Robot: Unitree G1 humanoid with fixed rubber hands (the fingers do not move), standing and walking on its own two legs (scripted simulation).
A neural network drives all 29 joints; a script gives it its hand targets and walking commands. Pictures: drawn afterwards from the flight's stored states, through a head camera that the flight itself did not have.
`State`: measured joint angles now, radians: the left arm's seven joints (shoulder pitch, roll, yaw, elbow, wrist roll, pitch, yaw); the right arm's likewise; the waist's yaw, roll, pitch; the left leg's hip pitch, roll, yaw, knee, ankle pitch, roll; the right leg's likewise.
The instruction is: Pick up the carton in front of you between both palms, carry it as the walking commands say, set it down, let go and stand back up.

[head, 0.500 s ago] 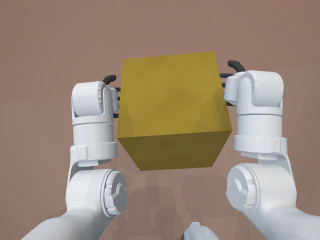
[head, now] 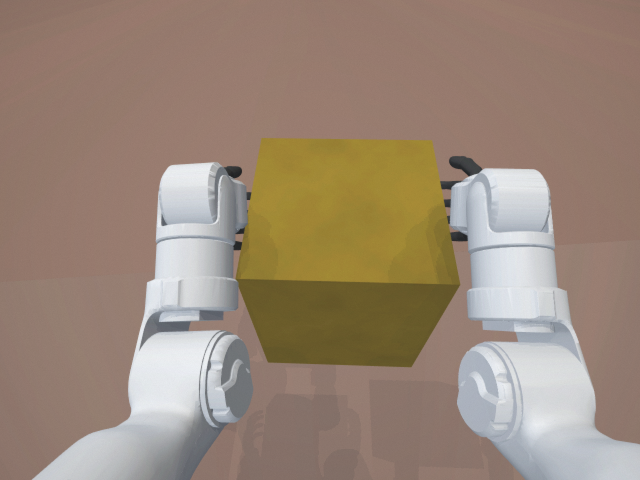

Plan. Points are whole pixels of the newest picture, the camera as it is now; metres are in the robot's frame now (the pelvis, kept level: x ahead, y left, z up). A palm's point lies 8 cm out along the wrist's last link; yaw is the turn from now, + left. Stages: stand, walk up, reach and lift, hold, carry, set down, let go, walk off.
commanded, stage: carry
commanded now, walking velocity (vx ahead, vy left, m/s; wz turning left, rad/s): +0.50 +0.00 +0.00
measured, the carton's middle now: (342, 261) +0.40 -0.02 +0.07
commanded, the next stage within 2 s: none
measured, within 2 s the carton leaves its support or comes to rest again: neither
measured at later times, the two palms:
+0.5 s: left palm (226, 49) +0.69 +0.14 +0.24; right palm (401, 22) +0.75 -0.14 +0.24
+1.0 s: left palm out of the picture +1.07 +0.08 +0.29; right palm out of the picture +1.07 -0.21 +0.31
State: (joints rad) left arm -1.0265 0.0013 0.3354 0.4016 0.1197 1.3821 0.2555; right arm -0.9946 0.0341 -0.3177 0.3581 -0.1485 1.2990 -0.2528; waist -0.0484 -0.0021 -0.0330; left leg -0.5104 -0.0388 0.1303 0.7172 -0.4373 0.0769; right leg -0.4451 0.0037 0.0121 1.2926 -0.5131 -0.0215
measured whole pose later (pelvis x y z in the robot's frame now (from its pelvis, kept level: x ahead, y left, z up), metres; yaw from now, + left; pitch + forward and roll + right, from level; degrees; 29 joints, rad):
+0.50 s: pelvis +0.33 -0.04 +0.06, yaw +0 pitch +4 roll +1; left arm -1.03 -0.06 0.31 0.28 0.02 1.43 0.42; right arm -1.05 -0.02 -0.39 0.34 -0.17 1.32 -0.18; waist 0.15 -0.02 -0.01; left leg -0.74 0.00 0.04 1.13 -0.49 0.04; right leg -0.26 0.02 -0.09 0.51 -0.49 -0.06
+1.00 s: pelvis +0.67 -0.05 +0.10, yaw -1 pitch +4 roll -2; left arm -1.03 -0.05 0.32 0.31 0.18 1.37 0.22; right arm -1.10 -0.02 -0.36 0.39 -0.09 1.29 -0.29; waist -0.01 0.03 -0.03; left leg -0.31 0.04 0.01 0.99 -0.55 0.01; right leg -0.57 0.04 -0.14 0.77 -0.41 -0.08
